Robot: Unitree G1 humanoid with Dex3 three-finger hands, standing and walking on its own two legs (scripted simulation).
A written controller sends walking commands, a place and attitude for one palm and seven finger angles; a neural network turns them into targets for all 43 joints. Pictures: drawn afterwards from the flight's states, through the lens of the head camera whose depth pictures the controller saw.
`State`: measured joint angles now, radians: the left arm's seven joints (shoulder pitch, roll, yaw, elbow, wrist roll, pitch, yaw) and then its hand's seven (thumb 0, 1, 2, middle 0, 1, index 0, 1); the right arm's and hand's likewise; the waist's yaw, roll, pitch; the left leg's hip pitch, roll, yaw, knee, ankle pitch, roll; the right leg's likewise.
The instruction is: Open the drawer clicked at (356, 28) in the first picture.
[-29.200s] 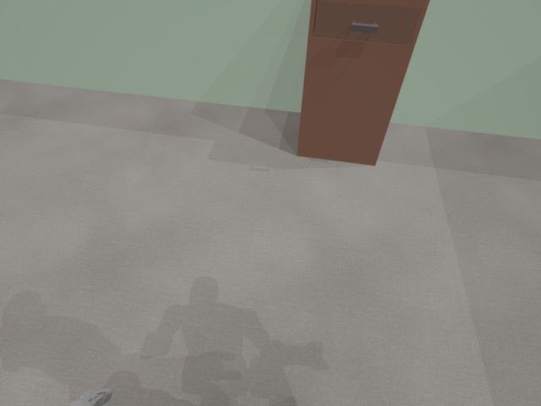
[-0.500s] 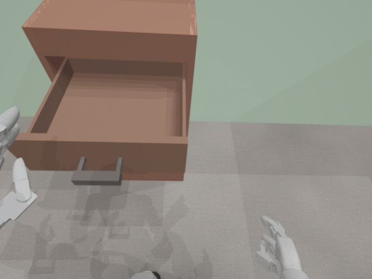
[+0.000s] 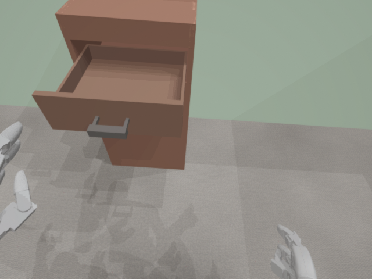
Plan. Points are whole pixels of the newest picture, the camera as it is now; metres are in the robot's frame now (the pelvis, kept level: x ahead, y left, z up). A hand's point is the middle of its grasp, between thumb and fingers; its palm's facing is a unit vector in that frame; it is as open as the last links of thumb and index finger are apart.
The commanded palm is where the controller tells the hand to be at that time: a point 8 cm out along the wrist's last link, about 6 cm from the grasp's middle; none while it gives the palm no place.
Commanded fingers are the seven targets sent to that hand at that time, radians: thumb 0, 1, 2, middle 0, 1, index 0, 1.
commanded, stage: stop stepping back and stand still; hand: left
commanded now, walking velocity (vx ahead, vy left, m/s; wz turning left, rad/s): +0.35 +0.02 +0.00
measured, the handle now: (110, 125) +0.50 +0.25 -0.02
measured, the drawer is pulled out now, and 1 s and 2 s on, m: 0.30 0.30 0.30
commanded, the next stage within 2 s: let the arm hang, fingers relaxed in 0.78 s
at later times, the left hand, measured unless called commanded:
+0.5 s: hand out of the picture +0.09 +0.21 +0.17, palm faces +0.39 -0.78 -0.50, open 7.4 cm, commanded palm +0.04 +0.25 +0.18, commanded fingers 0.00 0.90 0.90 -0.20 -0.30 -0.20 -0.30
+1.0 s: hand out of the picture +0.11 +0.24 +0.02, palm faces +0.21 -0.86 -0.47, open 7.4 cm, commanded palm none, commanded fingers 0.00 0.90 0.90 -0.20 -0.30 -0.20 -0.30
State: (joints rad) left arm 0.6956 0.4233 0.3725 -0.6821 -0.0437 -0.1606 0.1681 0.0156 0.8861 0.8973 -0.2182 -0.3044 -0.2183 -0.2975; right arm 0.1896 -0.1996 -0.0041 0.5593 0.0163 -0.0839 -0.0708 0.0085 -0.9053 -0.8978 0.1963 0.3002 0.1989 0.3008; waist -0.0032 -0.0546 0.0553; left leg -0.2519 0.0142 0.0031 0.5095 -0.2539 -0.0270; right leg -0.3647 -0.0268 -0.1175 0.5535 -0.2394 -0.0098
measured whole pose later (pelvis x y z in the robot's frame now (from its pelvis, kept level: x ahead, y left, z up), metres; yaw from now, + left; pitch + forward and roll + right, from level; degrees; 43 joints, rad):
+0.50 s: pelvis -0.08 -0.03 -0.01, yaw +0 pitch -1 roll +0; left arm 0.64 0.41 0.38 -0.60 -0.02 -0.19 0.15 0.01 0.89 0.90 -0.22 -0.30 -0.22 -0.30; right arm 0.29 -0.19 0.02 0.64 0.00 -0.10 -0.05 0.01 -0.90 -0.90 0.20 0.30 0.20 0.30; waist 0.00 0.01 -0.02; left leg -0.38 0.04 0.00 0.72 -0.34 0.01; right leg -0.29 0.00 -0.11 0.62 -0.33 -0.04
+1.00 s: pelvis -0.08 -0.01 -0.01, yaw +2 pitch +1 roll +0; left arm 0.36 0.31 0.16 0.06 0.04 -0.04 0.04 0.00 0.90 0.90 -0.20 -0.30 -0.21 -0.30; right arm 0.15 -0.27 -0.02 0.73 -0.01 -0.07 0.00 0.00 -0.90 -0.90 0.20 0.30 0.20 0.30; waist 0.01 0.08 -0.03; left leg -0.32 0.00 0.05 0.60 -0.30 0.02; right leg -0.32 -0.04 -0.13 0.61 -0.31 -0.03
